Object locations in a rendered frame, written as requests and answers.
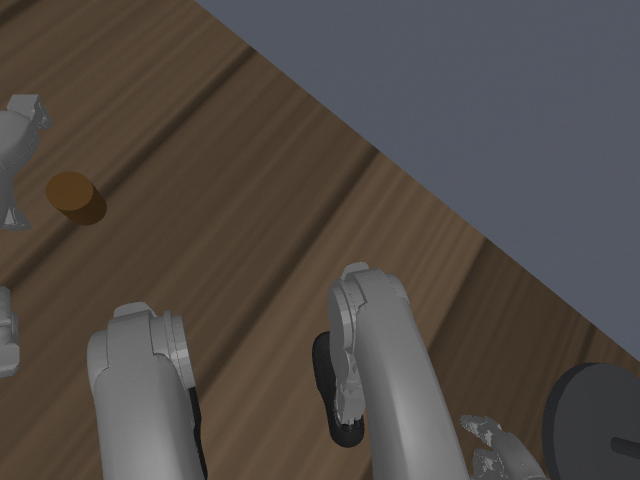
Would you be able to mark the right robot hand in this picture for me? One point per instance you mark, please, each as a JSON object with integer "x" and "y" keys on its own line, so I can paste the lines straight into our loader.
{"x": 510, "y": 459}

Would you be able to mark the left robot foot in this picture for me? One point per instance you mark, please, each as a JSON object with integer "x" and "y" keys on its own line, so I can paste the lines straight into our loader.
{"x": 196, "y": 431}

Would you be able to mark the left robot hand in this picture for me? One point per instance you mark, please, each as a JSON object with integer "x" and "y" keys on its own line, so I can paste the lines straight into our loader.
{"x": 19, "y": 140}

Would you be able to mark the left robot arm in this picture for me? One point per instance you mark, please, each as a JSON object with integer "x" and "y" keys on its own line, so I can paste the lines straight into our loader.
{"x": 9, "y": 338}

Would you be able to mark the floor lamp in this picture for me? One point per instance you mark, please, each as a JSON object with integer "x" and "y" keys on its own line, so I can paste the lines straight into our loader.
{"x": 591, "y": 424}

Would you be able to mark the right robot foot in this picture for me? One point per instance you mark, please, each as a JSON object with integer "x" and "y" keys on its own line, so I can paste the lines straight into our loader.
{"x": 342, "y": 434}

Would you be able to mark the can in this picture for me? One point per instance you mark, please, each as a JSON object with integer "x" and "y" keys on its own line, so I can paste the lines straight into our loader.
{"x": 75, "y": 196}

